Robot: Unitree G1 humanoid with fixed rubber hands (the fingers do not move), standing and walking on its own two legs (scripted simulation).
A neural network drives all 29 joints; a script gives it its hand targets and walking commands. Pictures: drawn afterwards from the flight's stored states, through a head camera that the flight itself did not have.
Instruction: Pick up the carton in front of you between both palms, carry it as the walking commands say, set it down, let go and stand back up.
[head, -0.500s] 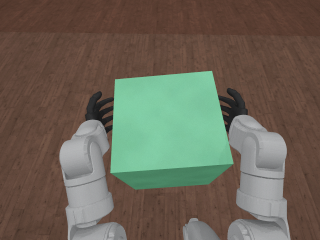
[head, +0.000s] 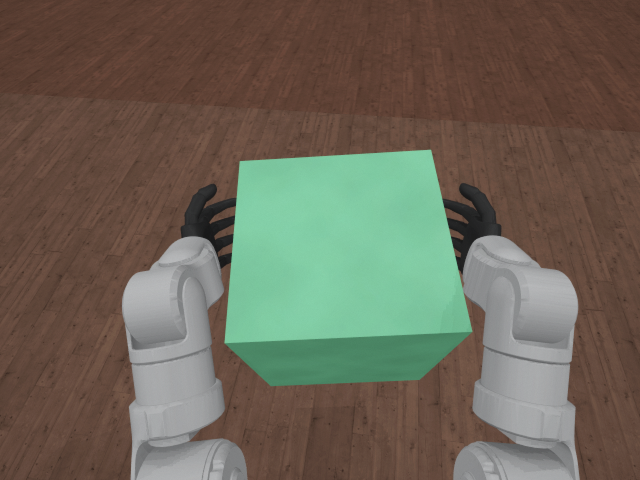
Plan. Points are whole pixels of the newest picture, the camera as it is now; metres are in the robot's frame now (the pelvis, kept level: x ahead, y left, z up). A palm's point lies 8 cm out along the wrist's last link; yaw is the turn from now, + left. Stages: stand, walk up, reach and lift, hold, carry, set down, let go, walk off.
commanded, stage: carry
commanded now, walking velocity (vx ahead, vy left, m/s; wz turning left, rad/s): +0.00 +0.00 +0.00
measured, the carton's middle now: (340, 283) +0.35 +0.00 +0.08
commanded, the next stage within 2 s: none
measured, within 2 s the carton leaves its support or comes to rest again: neither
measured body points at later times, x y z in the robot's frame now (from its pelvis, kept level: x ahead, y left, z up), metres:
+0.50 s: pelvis +0.03 +0.01 +0.00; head +0.02 +0.01 +0.45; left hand +0.37 +0.16 +0.11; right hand +0.37 -0.14 +0.11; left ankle -0.01 +0.09 -0.73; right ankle +0.01 -0.09 -0.73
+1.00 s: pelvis +0.01 +0.01 +0.00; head -0.02 +0.01 +0.45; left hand +0.34 +0.16 +0.12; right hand +0.34 -0.15 +0.11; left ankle -0.01 +0.09 -0.73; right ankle +0.01 -0.09 -0.73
